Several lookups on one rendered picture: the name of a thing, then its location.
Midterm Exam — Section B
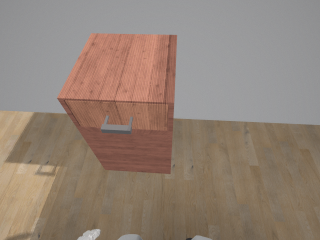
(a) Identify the left robot hand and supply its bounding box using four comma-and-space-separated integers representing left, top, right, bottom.
77, 229, 101, 240

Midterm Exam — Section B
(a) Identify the drawer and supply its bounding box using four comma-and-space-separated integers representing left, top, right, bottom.
65, 100, 169, 131

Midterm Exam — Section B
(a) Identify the cabinet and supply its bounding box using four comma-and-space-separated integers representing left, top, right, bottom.
57, 33, 177, 174

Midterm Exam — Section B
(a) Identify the handle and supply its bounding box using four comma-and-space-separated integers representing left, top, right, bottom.
100, 115, 133, 135

